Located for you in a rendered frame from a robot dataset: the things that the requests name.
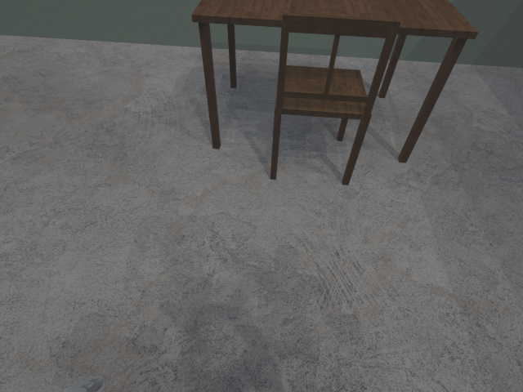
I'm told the table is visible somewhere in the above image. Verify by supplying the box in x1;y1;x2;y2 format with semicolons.
192;0;478;163

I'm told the left robot hand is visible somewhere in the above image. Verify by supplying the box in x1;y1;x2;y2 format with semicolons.
63;376;104;392

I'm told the chair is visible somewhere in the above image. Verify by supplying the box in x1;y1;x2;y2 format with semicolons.
270;13;400;185

